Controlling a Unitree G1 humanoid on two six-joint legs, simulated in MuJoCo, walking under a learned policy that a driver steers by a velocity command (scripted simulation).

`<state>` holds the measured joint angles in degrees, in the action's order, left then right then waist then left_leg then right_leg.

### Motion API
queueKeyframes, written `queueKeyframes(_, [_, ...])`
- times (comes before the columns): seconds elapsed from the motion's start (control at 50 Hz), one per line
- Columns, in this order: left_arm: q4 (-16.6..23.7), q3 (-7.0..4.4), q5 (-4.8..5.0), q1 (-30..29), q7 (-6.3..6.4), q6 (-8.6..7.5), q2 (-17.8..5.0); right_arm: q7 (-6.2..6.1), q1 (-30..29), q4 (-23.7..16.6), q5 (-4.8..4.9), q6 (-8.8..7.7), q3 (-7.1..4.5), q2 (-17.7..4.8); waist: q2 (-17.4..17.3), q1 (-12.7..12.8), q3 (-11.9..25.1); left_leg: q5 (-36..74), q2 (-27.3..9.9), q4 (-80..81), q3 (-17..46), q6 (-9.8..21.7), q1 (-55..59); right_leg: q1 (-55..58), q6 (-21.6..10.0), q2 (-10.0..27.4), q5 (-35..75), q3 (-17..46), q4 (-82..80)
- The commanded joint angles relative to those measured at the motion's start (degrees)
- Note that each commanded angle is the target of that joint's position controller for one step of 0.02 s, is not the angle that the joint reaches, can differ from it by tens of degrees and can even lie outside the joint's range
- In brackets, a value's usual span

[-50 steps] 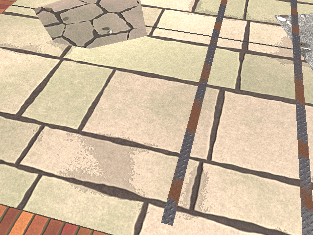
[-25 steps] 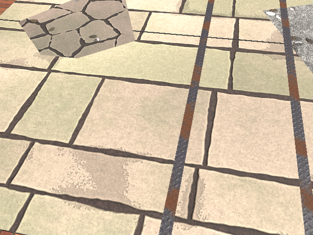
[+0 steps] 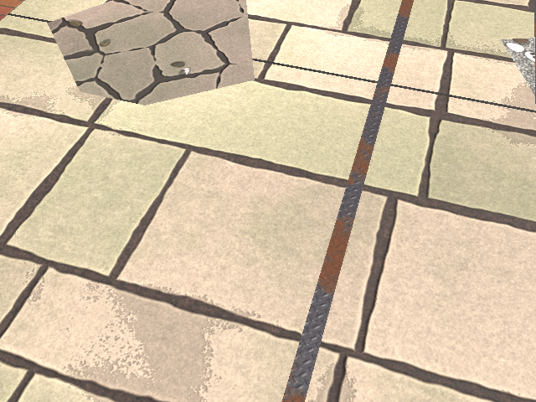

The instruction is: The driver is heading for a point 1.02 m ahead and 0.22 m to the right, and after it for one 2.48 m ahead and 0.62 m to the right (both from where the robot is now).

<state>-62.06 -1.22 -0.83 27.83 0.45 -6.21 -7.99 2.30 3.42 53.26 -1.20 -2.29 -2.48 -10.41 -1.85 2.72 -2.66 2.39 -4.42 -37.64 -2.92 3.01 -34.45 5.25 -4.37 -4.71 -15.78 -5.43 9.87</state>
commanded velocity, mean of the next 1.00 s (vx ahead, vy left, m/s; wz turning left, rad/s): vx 0.50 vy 0.00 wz -0.15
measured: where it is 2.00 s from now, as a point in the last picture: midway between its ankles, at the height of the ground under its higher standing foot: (336, 228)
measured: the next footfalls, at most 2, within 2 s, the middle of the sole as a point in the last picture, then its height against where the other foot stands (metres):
left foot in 0.12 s outside the picture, level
right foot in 0.64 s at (321, 368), level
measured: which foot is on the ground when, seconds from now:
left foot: up 0.00-0.10, down 0.12-0.64, up 0.66-1.00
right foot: down 0.00-0.20, up 0.22-0.62, down 0.64-1.00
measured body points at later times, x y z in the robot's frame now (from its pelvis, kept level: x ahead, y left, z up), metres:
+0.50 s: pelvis +0.32 +0.04 -0.01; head +0.34 +0.04 +0.44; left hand +0.47 +0.27 -0.14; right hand +0.24 -0.20 -0.16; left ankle +0.24 +0.11 -0.75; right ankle +0.47 -0.09 -0.72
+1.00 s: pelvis +0.59 +0.01 -0.03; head +0.62 +0.00 +0.41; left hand +0.58 +0.26 -0.17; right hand +0.74 -0.25 -0.15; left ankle +0.76 +0.14 -0.73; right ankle +0.54 -0.06 -0.78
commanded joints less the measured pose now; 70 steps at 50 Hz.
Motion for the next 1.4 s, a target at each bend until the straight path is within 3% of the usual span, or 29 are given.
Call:
queueKeyframes(0.02, [0.3, -1.36, -0.40, 4.3, 0.69, -0.70, -7.1, 0.03, -6.4, -4.5, 0.09, -1.30, -0.70, -3.3, 5.2, 0.1, -5.5, 2.9, 0.3, 5.2, 0.1, 1.3, -4.3, 2.0, -7.2, 16.6, 28.5, 6.5, 0.3])
queueKeyframes(0.1, [-0.1, -2.27, -0.72, 3.2, 1.50, -0.26, -9.5, -0.29, -6.3, -5.0, -0.19, -2.18, -1.19, -4.0, 4.3, -0.5, -4.8, -0.3, 3.2, 13.6, -1.4, 3.5, 4.2, 4.9, -5.3, 16.9, 41.2, 6.0, 7.0])
queueKeyframes(0.14, [-0.5, -2.64, -0.77, 4.3, 1.35, 0.40, -10.3, -1.19, 1.3, -2.4, -0.38, -2.59, -2.26, -5.9, 4.1, -2.5, 0.0, -4.7, 7.0, 14.5, -3.4, 5.1, 14.3, 5.4, -4.3, 15.5, 52.4, 5.6, 19.1])
queueKeyframes(0.16, [-1.0, -2.15, 0.31, 6.8, 0.37, 0.76, -8.2, -1.58, 5.7, -0.7, -1.03, -3.10, -2.75, -6.2, 1.3, -2.9, 3.5, -5.4, 8.6, 15.0, -4.6, 5.8, 25.5, -1.7, -2.9, 12.5, 49.1, 3.5, 28.1])
queueKeyframes(0.18, [-0.6, -2.30, 1.29, 4.5, -0.01, 0.87, -9.8, -1.63, 13.4, 1.6, -1.99, -3.27, -3.48, -6.6, 0.8, -7.6, 6.8, -4.5, 4.7, 14.2, 0.0, 7.5, 41.2, -15.6, -1.9, 10.3, 38.8, 2.6, 39.8])
queueKeyframes(0.2, [1.4, -2.15, 3.66, 2.5, 0.19, 0.40, -8.8, -1.74, 23.4, 3.9, -2.85, -2.81, -5.10, -11.0, -10.1, -12.4, 16.2, 3.2, -11.2, 14.7, 19.3, 14.4, 57.0, -31.8, 0.9, 2.8, 12.0, -0.7, 66.1])
queueKeyframes(0.22, [3.4, -2.07, 3.63, -0.2, 0.66, -0.32, -9.2, -1.11, 23.5, 4.0, -2.09, -2.80, -4.60, -11.2, -5.0, -10.5, 21.1, 15.5, -17.3, 14.8, 27.0, 16.2, 58.9, -36.5, 0.1, 2.9, -12.1, 7.1, 72.2])
queueKeyframes(0.28, [5.5, -2.08, 0.18, -9.7, -0.22, -0.16, -7.4, -2.26, 15.3, 4.7, -1.07, -3.66, -2.93, -6.6, 0.9, -6.2, 3.0, 12.0, -11.4, 22.6, 17.0, 11.3, 37.0, -38.2, 0.0, 8.8, -5.1, 9.1, 58.1])
queueKeyframes(0.36, [5.9, -1.84, -1.92, -9.2, -1.53, 2.80, -4.5, -2.56, 16.5, 6.6, 0.53, -5.56, -1.92, -4.9, -1.4, -2.4, -0.3, 9.5, -7.5, 28.3, 10.4, 10.1, 27.3, -33.7, 1.6, 9.3, 0.8, 6.2, 50.4])
queueKeyframes(0.44, [10.7, -1.17, -1.07, -19.2, -2.39, 1.80, -5.1, -2.55, 14.5, 6.7, 0.67, -5.93, -1.36, -5.5, -1.9, -1.6, -4.4, 5.5, -3.1, 31.0, 4.2, 9.1, 20.0, -29.7, 2.8, 9.2, 17.5, 2.9, 29.2])
queueKeyframes(0.5, [12.4, -1.04, 0.05, -22.9, -2.17, 1.33, -6.6, -2.46, 17.7, 7.9, 1.24, -6.07, -1.46, -7.0, -2.2, -3.1, -4.1, 4.4, -4.7, 31.9, 5.1, 8.5, 22.1, -25.5, 1.9, 8.4, 26.0, 3.1, 21.7])
queueKeyframes(0.56, [13.2, -1.78, -0.49, -24.2, -1.73, 1.00, -8.9, -3.07, 20.4, 9.4, 0.77, -5.42, -1.69, -7.7, -0.3, -3.4, -5.5, 8.9, -6.7, 28.4, 4.6, 8.0, 30.9, -28.4, 0.1, 8.4, 22.2, 3.6, 18.0])
queueKeyframes(0.62, [7.5, -3.00, -1.66, -9.7, -1.32, 0.03, -9.6, -3.61, 20.8, 9.7, -0.25, -4.33, -2.04, -8.5, 2.5, 1.9, 1.3, 20.6, -3.1, 6.4, -1.1, 5.7, 33.9, -15.5, -2.5, 3.4, 18.2, 0.7, 14.2])
queueKeyframes(0.64, [4.8, -3.81, -2.47, -1.5, -0.87, -0.21, -11.6, -3.58, 21.0, 8.8, -0.04, -4.08, -1.93, -8.0, 5.1, 4.7, 5.3, 11.8, 0.8, -8.5, -3.7, 4.2, 27.2, -5.9, -4.5, 7.1, 24.3, 4.7, 15.2])
queueKeyframes(0.66, [3.7, -4.49, -3.28, 3.0, -0.92, -0.20, -15.7, -3.55, 27.0, 8.1, 0.31, -3.97, -0.83, -1.9, 16.9, 1.6, 9.2, -31.8, 8.1, -29.8, -3.9, 2.0, 9.2, 9.3, -11.3, 22.1, 43.5, 24.0, 19.0])
queueKeyframes(0.68, [4.0, -5.00, -0.78, 2.9, -1.13, 0.76, -17.1, -3.79, 29.7, 8.1, 1.18, -3.45, -1.00, -3.8, 15.6, 1.9, 15.5, -34.4, 8.5, -40.7, 1.8, 1.2, -1.6, 15.4, -18.2, 26.4, 34.3, 37.4, 14.4])
queueKeyframes(0.72, [6.1, -3.76, -0.24, -6.3, -0.93, 1.32, -11.7, -2.73, 14.8, 3.1, 0.09, -4.29, -1.52, -7.6, 4.7, 0.8, 6.5, -23.8, 2.4, -36.6, 4.8, 0.8, -6.4, 2.5, -15.2, 22.2, 14.5, 33.7, 7.2])
queueKeyframes(0.76, [6.2, -3.27, -0.39, -7.8, -0.47, 1.23, -10.3, -1.87, 12.2, 1.6, -1.39, -3.44, -1.57, -6.5, 2.6, -2.1, 4.2, -21.4, 0.2, -31.1, 5.5, -0.4, -1.5, -7.1, -13.8, 19.8, 20.1, 30.1, 5.2])
queueKeyframes(0.84, [6.5, -3.69, 0.26, -6.8, -0.02, 0.90, -12.0, -1.62, 9.6, -1.0, -1.57, -1.01, -0.86, -4.2, 3.1, -4.2, 2.7, -19.8, -0.2, -20.7, 4.0, -3.3, 3.1, -16.0, -12.5, 15.6, 22.1, 24.0, 2.5])
queueKeyframes(1.02, [7.6, -4.60, 0.01, -0.8, -0.51, 1.96, -12.5, -1.30, -8.2, -9.8, 0.14, -1.02, -0.03, -5.6, 6.2, 1.7, 0.4, -6.6, 2.2, 0.4, 3.4, -5.1, 2.6, -11.9, -8.9, 12.4, 18.6, 23.7, 3.9])
queueKeyframes(1.08, [9.1, -5.33, -0.34, -3.3, -0.20, 2.21, -14.2, -1.55, -5.3, -10.5, 0.39, -1.83, -0.51, -7.5, 7.5, -0.5, 0.8, -10.4, 3.4, 6.5, 4.1, -4.3, 11.0, -13.1, -6.5, 12.6, 19.1, 25.8, 7.9])
queueKeyframes(1.12, [10.2, -5.76, -0.09, -5.9, -0.33, 2.03, -15.1, -2.23, 4.0, -8.2, 0.19, -2.85, -1.43, -9.4, 5.4, -5.1, 3.8, -11.8, 4.8, 12.7, 3.4, -3.0, 24.6, -16.6, -4.4, 9.7, 20.3, 25.6, 16.7])
queueKeyframes(1.14, [11.4, -5.23, 0.49, -6.4, -0.64, 1.49, -12.7, -2.94, 11.5, -7.0, -0.94, -3.80, -2.52, -13.1, -0.4, -8.1, 9.1, -16.5, -2.5, 15.6, 10.5, -0.9, 35.1, -21.2, -2.7, 5.1, 16.0, 21.5, 29.8])
queueKeyframes(1.16, [14.0, -4.10, 2.07, -4.9, -0.64, 1.22, -7.6, -3.58, 17.7, -7.2, -2.29, -3.65, -3.65, -18.8, -12.1, -8.8, 15.7, -26.1, -17.3, 20.2, 29.8, 2.8, 48.5, -35.0, -0.6, -2.0, -5.7, 12.8, 46.2])
queueKeyframes(1.18, [14.4, -4.33, 1.15, -1.0, -0.53, 1.94, -9.7, -3.46, 15.9, -6.6, -1.78, -2.50, -4.12, -19.2, -16.4, -4.8, 16.6, -31.1, -22.0, 24.3, 45.0, 7.1, 46.6, -42.9, -0.8, -1.1, -15.9, 10.4, 55.3])
queueKeyframes(1.2, [12.8, -4.46, 0.05, -1.9, -0.50, 2.85, -11.3, -3.04, 11.2, -8.5, -1.44, -2.10, -2.83, -13.1, -6.3, -3.4, 9.2, -35.7, -19.7, 24.5, 38.6, 6.8, 39.6, -44.3, -1.1, 3.3, -11.4, 11.5, 59.4])
queueKeyframes(1.22, [12.9, -4.31, -0.43, -5.4, -1.26, 3.03, -10.6, -2.73, 8.3, -8.9, -0.87, -2.23, -1.93, -9.4, -1.1, -3.4, 3.9, -30.6, -16.1, 25.4, 29.5, 5.8, 33.1, -43.5, -0.6, 5.2, -6.8, 11.0, 58.4])
queueKeyframes(1.28, [14.3, -4.22, -1.40, -8.6, -2.83, 4.53, -9.7, -2.88, 9.6, -7.5, -0.62, -3.19, -1.35, -7.9, -4.7, -2.4, 1.8, -11.3, -10.6, 27.1, 14.2, 3.8, 28.3, -41.0, 1.0, 7.7, -1.4, 9.2, 55.9])
queueKeyframes(1.4, [18.9, -3.50, -1.29, -18.3, -4.33, 5.74, -9.3, -2.53, 15.8, -5.2, 0.19, -4.43, -1.73, -8.8, -3.3, -3.0, 1.7, 4.4, -11.0, 28.0, 3.5, 5.4, 32.5, -48.0, 2.6, 8.8, 6.9, 7.6, 51.3])
Velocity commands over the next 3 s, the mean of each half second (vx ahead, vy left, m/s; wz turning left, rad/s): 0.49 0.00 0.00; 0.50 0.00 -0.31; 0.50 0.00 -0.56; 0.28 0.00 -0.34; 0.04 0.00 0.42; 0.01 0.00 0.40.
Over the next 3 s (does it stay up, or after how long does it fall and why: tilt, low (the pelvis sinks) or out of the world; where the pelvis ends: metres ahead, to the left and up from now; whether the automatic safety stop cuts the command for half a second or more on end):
stays up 1.01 -0.16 -0.04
